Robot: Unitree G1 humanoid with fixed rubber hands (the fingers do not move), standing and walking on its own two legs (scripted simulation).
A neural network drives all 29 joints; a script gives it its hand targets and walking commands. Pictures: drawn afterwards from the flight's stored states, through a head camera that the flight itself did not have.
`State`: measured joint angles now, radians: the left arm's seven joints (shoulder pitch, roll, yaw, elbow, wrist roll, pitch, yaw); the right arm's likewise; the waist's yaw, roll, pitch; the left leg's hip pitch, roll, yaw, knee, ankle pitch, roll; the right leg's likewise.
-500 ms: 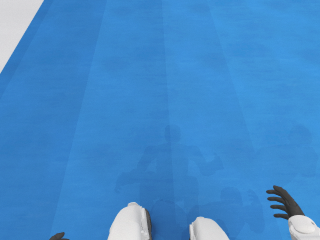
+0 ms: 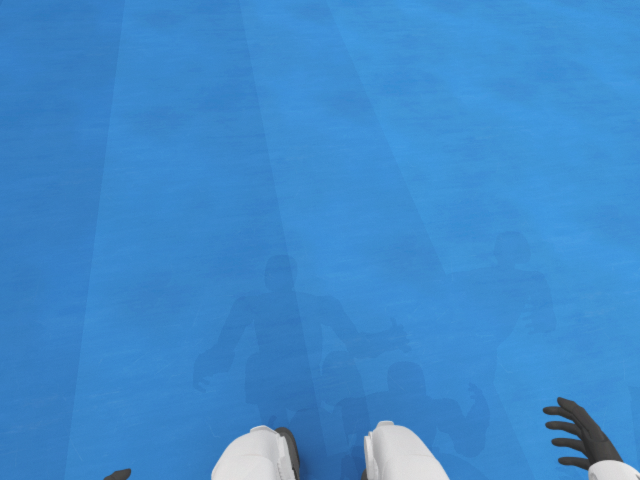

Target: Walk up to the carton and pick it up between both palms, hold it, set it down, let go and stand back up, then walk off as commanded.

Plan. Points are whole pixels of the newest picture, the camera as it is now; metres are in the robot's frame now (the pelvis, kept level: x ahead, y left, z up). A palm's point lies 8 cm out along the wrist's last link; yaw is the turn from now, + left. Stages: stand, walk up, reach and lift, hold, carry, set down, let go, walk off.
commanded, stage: walk up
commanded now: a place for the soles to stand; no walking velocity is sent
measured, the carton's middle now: out of the picture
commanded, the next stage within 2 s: none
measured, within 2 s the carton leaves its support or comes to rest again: neither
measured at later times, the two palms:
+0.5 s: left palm out of the picture -0.02 +0.30 -0.10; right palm out of the picture -0.13 -0.31 -0.08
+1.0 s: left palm out of the picture -0.16 +0.37 -0.10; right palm out of the picture -0.31 -0.25 -0.07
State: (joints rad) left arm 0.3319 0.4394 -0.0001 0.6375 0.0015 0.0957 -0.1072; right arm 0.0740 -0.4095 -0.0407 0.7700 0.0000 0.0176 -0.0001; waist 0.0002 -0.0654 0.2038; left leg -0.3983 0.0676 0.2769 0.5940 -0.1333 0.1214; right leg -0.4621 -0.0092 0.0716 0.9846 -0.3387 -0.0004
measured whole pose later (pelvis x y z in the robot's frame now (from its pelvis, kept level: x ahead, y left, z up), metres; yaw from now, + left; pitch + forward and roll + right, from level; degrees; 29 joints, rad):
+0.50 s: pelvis -0.17 +0.03 +0.00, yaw -9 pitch -4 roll -1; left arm 0.28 0.43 0.00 0.58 0.01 0.11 -0.11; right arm 0.24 -0.42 -0.07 0.77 0.00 0.02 -0.02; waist 0.01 -0.03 0.15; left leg -0.38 0.04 0.28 0.65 -0.22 0.12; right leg -0.53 0.01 0.11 0.93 -0.34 -0.01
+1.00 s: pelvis -0.32 +0.10 -0.01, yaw -17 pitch -4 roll +0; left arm 0.35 0.45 0.01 0.63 0.01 0.10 -0.10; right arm 0.23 -0.42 -0.10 0.78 0.00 -0.02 -0.01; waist 0.02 -0.02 0.08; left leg -0.32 0.02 0.22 0.72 -0.36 0.07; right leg -0.45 -0.01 0.14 0.79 -0.33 -0.02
